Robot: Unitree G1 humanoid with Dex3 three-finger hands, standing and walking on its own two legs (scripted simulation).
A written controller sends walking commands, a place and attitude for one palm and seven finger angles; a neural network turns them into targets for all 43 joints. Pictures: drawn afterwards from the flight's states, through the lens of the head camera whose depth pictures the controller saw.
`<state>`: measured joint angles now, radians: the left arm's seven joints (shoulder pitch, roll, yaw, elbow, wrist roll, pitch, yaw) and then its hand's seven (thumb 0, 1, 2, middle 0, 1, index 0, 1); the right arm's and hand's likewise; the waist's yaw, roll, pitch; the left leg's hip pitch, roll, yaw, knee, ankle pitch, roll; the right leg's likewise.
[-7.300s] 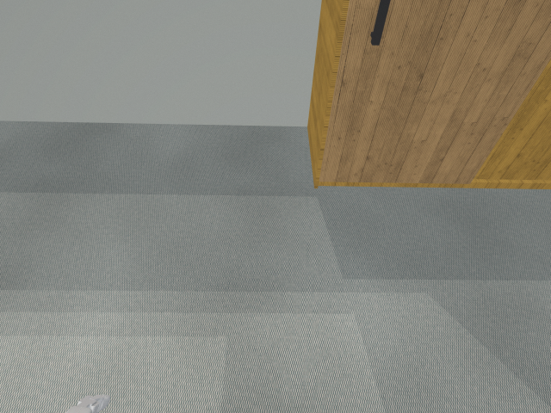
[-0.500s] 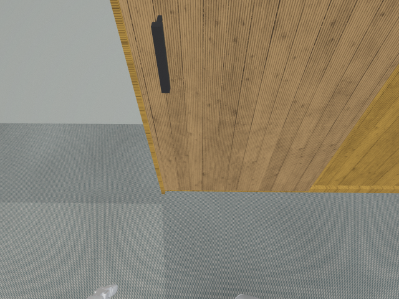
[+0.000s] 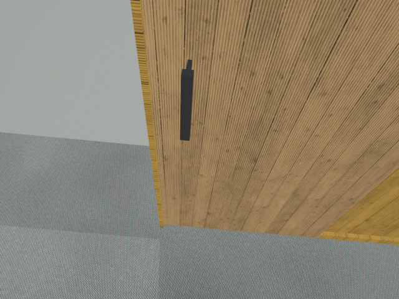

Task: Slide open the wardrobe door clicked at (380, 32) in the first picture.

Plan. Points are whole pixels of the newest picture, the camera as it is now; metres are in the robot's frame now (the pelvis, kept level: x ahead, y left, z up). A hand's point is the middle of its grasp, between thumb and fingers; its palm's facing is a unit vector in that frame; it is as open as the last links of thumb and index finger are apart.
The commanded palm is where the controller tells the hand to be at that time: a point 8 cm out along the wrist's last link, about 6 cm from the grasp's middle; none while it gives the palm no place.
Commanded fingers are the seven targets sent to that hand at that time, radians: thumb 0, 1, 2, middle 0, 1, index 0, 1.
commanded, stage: come to a stop and stand still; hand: left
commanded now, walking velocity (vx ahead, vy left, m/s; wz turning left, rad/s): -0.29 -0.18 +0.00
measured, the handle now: (187, 102) +0.53 +0.09 +0.10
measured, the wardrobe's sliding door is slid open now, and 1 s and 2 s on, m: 0.00 0.00 0.00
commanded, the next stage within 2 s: look again from close up in 2.00 s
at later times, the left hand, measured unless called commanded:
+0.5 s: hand out of the picture +0.10 +0.15 -0.17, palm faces +0.05 -0.97 -0.24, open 7.3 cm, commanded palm none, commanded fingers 0.00 0.90 0.90 -0.20 -0.30 -0.20 -0.30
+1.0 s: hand out of the picture -0.03 +0.16 -0.17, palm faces +0.03 -0.98 -0.19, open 7.4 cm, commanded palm none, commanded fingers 0.00 0.90 0.90 -0.20 -0.30 -0.20 -0.30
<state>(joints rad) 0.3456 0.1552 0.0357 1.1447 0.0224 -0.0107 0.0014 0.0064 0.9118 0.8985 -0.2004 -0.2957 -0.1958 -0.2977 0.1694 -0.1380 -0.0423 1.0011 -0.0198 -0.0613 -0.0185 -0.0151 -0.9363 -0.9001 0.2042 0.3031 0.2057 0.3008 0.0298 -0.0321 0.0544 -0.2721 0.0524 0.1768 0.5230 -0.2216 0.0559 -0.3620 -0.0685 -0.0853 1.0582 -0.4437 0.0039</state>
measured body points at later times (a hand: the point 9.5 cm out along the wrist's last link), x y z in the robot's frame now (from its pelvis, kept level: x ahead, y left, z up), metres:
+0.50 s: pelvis +0.03 -0.03 +0.00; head +0.06 -0.04 +0.45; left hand +0.10 +0.21 -0.15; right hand +0.06 -0.26 -0.17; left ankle -0.01 +0.09 -0.69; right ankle +0.09 -0.15 -0.74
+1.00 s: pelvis -0.02 +0.00 +0.01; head -0.01 -0.01 +0.46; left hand -0.03 +0.22 -0.15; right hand +0.01 -0.23 -0.16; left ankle +0.00 +0.10 -0.74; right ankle -0.01 -0.12 -0.74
